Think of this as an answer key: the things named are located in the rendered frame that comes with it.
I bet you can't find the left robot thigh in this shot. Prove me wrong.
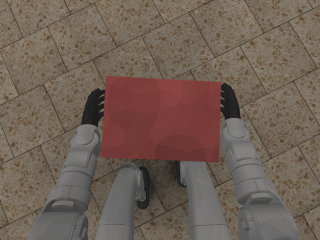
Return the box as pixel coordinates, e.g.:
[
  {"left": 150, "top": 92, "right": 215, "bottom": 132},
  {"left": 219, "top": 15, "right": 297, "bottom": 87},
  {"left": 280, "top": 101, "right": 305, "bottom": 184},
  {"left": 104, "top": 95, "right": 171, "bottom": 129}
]
[{"left": 94, "top": 167, "right": 143, "bottom": 240}]

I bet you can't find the carton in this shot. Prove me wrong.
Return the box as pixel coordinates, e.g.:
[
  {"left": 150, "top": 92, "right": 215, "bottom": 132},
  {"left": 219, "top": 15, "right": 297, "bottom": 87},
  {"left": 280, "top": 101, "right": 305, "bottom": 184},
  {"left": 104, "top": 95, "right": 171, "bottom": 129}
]
[{"left": 101, "top": 76, "right": 221, "bottom": 163}]

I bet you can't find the robot right hand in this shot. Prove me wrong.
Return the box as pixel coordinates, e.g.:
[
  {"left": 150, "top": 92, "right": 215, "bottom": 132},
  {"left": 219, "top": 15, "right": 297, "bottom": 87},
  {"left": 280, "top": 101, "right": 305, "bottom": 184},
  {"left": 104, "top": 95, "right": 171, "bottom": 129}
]
[{"left": 220, "top": 82, "right": 241, "bottom": 120}]

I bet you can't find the robot right forearm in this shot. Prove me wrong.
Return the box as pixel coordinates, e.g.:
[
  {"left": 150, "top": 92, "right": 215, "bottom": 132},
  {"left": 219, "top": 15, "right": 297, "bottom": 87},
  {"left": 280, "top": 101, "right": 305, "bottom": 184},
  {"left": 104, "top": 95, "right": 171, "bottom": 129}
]
[{"left": 220, "top": 118, "right": 299, "bottom": 240}]

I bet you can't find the robot left hand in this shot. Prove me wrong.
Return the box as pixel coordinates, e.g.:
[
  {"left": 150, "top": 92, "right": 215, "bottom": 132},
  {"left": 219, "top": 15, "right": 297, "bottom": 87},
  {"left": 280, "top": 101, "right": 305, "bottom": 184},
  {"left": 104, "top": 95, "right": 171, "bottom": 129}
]
[{"left": 81, "top": 88, "right": 105, "bottom": 127}]

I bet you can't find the robot right upper arm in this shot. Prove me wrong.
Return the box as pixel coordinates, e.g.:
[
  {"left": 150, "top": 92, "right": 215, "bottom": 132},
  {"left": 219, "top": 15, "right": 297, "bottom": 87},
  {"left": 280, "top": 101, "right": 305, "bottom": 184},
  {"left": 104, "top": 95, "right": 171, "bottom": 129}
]
[{"left": 237, "top": 203, "right": 299, "bottom": 240}]

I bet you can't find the robot left upper arm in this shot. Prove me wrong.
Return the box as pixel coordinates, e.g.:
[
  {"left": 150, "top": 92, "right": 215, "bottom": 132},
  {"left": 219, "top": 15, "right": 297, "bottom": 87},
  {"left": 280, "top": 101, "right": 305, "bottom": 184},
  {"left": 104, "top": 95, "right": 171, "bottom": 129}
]
[{"left": 29, "top": 212, "right": 88, "bottom": 240}]

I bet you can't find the robot left forearm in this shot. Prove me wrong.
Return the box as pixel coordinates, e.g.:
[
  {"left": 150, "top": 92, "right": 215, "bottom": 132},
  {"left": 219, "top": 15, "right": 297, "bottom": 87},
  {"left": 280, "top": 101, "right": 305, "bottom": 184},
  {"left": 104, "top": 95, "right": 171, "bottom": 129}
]
[{"left": 27, "top": 124, "right": 102, "bottom": 240}]

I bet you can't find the right robot thigh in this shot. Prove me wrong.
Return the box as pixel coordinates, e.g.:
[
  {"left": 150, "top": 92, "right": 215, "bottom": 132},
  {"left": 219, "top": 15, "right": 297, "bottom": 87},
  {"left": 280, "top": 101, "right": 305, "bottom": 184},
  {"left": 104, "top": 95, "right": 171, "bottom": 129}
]
[{"left": 180, "top": 161, "right": 231, "bottom": 240}]

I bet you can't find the robot thigh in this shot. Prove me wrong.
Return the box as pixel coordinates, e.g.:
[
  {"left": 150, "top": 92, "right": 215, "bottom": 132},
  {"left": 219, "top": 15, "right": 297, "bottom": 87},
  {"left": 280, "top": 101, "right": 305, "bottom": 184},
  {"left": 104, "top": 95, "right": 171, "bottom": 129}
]
[
  {"left": 180, "top": 161, "right": 231, "bottom": 240},
  {"left": 94, "top": 167, "right": 143, "bottom": 240}
]

